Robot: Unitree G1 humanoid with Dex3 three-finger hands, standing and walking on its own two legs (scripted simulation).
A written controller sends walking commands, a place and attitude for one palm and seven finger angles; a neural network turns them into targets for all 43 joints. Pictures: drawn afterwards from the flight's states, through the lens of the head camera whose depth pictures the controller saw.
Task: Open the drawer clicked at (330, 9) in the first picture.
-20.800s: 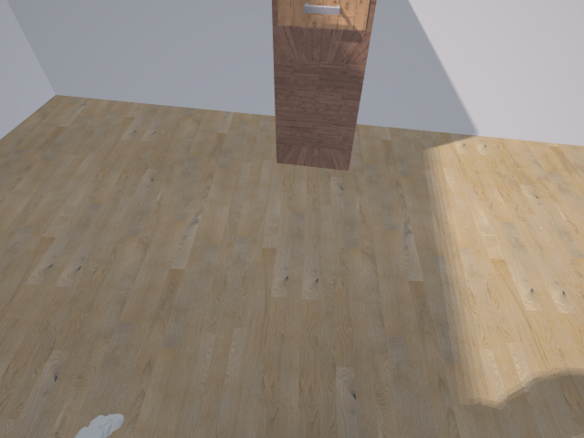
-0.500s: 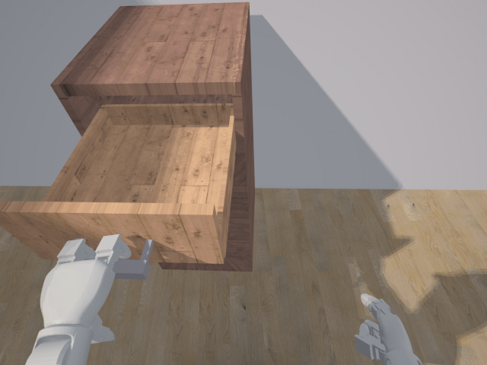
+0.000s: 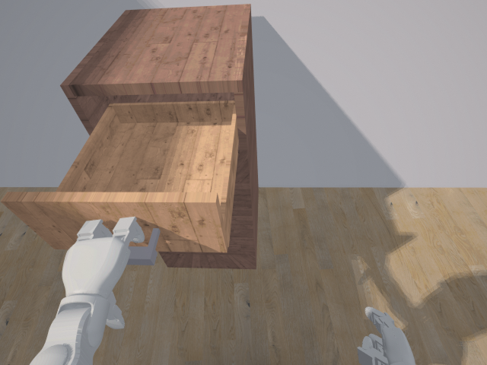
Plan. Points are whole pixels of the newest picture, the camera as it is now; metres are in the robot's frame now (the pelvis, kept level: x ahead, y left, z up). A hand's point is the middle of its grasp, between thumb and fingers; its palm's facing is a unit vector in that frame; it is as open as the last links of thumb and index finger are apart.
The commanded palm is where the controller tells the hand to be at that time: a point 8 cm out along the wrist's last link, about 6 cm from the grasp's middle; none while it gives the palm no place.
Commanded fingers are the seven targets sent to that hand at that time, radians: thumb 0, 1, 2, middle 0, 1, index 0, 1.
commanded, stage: lift the hand off the handle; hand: left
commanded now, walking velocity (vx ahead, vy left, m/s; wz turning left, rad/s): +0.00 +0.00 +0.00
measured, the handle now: (117, 244) +0.28 +0.26 +0.04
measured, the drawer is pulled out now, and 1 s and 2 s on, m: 0.29 0.29 0.29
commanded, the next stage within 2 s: draw the hand back to the body in 1.16 s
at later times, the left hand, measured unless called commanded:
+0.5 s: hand (97, 252) +0.24 +0.25 +0.09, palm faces +0.04 -0.06 -1.00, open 13.4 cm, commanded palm +0.21 +0.26 +0.17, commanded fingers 0.00 -0.50 0.30 -0.30 -1.20 -0.30 -1.20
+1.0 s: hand (75, 214) +0.25 +0.25 +0.17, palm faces +0.13 -0.05 -0.99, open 13.8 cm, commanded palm +0.21 +0.26 +0.24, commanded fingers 0.00 -0.50 0.30 -0.30 -1.20 -0.30 -1.20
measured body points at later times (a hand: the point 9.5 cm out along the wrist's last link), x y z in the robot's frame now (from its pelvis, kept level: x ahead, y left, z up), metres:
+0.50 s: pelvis +0.00 +0.00 +0.02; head +0.01 -0.04 +0.46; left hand +0.23 +0.25 +0.15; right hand +0.23 -0.20 -0.08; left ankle +0.00 +0.14 -0.72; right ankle +0.01 -0.12 -0.72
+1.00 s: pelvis +0.00 +0.01 +0.02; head +0.00 -0.04 +0.47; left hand +0.24 +0.25 +0.23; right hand +0.24 -0.18 -0.07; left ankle +0.00 +0.14 -0.72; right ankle +0.01 -0.12 -0.72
